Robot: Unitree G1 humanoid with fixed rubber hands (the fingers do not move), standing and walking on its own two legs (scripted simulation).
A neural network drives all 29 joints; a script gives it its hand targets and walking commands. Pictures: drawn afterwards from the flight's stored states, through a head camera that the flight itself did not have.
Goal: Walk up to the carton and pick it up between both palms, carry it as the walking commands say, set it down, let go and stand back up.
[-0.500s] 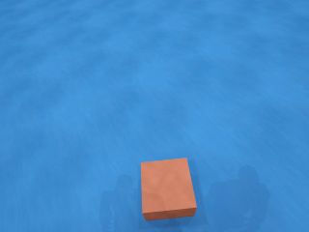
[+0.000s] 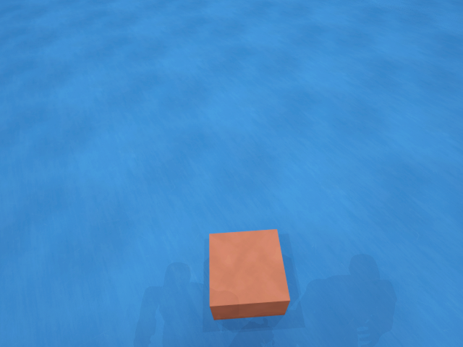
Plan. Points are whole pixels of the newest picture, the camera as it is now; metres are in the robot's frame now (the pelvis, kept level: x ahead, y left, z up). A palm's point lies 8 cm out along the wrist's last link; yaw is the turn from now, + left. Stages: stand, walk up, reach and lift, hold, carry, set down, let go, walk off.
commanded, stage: walk up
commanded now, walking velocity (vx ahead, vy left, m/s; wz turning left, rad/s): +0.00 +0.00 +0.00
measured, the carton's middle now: (246, 273) +0.50 +0.00 -0.67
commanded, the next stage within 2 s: stand in 1.06 s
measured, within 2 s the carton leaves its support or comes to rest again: neither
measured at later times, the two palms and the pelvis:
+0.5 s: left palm out of the picture -0.03 +0.23 -0.15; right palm out of the picture -0.03 -0.20 -0.13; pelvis +0.01 +0.02 +0.01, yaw +1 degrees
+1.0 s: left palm out of the picture -0.03 +0.23 -0.14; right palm out of the picture +0.03 -0.20 -0.13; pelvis +0.03 +0.02 +0.01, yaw +1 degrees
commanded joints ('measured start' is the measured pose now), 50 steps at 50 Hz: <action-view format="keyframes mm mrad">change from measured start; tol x4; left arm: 1 57 81 7 9 -6 -32 5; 26 199 -14 -26 50 5 -41 9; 50 174 -3 -31 85 6 -53 20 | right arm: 1 70 -62 2 -2 11 -11 11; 7 37 -90 -2 13 13 -31 8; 24 111 -79 9 92 -2 -45 -1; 50 106 -64 13 99 11 -49 -5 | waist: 1 -18 -214 110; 4 -35 -149 158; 7 -18 -99 102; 13 -23 -56 121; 22 0 113 63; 38 -1 -26 84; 50 -2 11 86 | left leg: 1 -81 3 -91 14 -174 -8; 4 128 12 -59 -73 -17 -9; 8 166 24 -74 -101 -12 5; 15 152 18 -77 -110 -56 5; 24 96 77 -202 -249 -102 21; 50 173 62 -142 -152 101 23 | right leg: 1 1 -210 233 -334 142 -43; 3 -152 -162 173 -323 56 -43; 7 -103 -114 105 -300 61 -34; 12 -142 -114 114 -332 -105 -25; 23 31 -52 32 -189 74 -1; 50 -8 -95 51 -248 152 17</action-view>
